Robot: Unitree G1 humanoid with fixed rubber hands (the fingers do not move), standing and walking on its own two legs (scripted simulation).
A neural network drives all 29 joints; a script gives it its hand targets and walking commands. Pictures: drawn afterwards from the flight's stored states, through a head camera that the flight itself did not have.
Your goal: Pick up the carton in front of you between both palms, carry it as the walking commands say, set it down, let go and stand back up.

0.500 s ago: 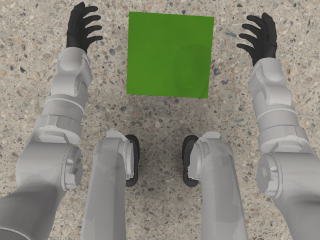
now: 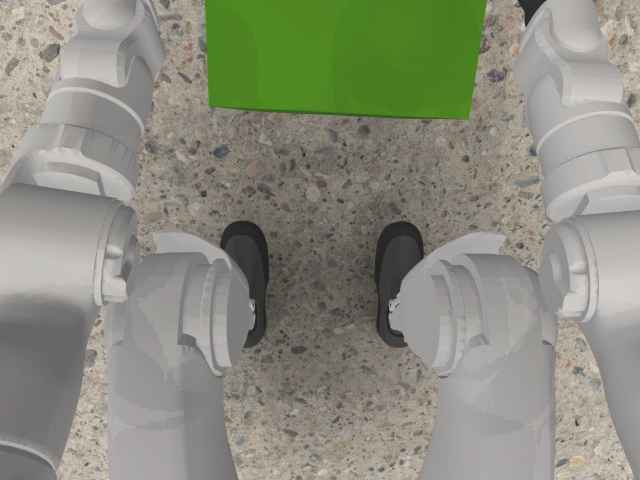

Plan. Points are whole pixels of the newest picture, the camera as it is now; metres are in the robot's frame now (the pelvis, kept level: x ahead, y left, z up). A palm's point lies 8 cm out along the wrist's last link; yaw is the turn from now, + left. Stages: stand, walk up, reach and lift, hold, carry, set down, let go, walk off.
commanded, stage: reach and lift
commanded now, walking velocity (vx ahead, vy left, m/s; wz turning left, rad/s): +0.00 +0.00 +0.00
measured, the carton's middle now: (338, 12) +0.52 -0.01 -0.24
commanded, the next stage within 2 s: none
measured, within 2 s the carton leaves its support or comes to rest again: leaves its support in 0.76 s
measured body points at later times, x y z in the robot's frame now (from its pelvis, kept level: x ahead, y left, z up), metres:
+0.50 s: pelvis +0.00 +0.00 +0.01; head +0.37 +0.00 +0.26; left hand +0.55 +0.14 -0.18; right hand +0.54 -0.16 -0.18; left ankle +0.12 +0.12 -0.33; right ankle +0.12 -0.12 -0.33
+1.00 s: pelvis +0.01 +0.01 +0.03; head +0.29 +0.00 +0.37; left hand +0.54 +0.14 -0.06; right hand +0.52 -0.16 -0.06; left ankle +0.12 +0.13 -0.33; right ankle +0.12 -0.12 -0.33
